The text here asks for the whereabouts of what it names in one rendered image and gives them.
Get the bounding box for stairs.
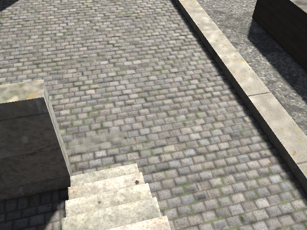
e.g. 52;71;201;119
61;163;171;230

